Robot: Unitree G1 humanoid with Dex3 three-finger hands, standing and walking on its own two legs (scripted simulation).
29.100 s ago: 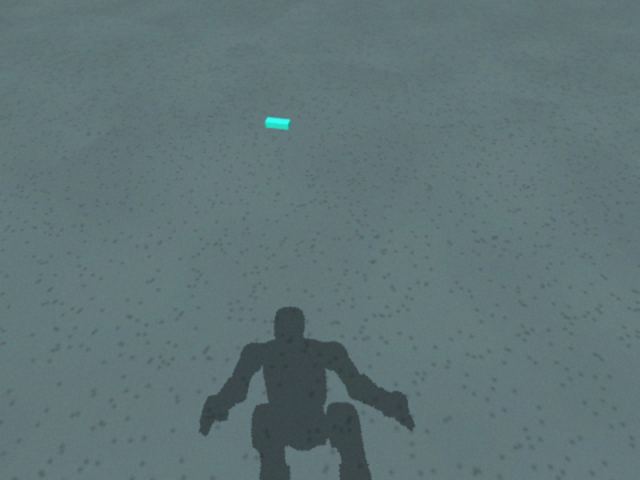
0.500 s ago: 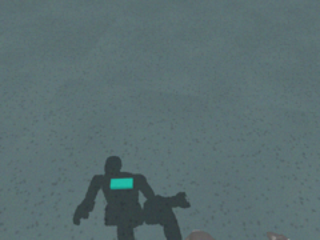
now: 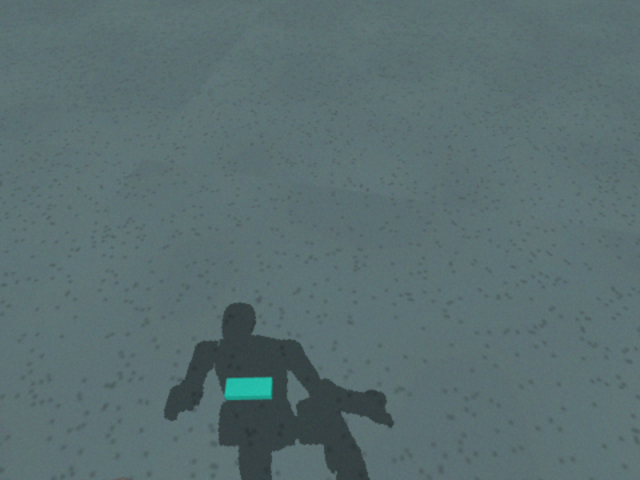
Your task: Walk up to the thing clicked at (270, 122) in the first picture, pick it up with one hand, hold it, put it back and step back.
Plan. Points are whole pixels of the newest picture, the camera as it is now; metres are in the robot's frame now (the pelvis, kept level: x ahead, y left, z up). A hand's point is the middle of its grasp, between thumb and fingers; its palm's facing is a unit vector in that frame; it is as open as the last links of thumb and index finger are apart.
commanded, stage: walk up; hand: left
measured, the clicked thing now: (249, 388) +0.48 +0.23 -0.74
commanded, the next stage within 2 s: stand in 1.06 s
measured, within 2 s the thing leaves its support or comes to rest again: neither
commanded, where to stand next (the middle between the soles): +0.11 -0.02 m, yaw +2 degrees
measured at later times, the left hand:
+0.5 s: hand out of the picture +0.09 +0.26 -0.13, palm faces -0.01 -0.94 -0.35, open 7.3 cm
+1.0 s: hand out of the picture +0.08 +0.24 -0.13, palm faces -0.01 -0.95 -0.33, open 7.3 cm
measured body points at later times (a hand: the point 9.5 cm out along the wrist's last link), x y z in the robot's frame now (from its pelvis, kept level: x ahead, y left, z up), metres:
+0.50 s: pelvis +0.01 +0.00 +0.02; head +0.02 +0.00 +0.47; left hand +0.09 +0.30 -0.11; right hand +0.12 -0.30 -0.10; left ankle +0.01 +0.12 -0.72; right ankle +0.02 -0.15 -0.72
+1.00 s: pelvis +0.01 -0.01 +0.02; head +0.01 -0.01 +0.47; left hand +0.08 +0.29 -0.11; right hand +0.07 -0.32 -0.11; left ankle +0.01 +0.12 -0.72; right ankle +0.02 -0.15 -0.72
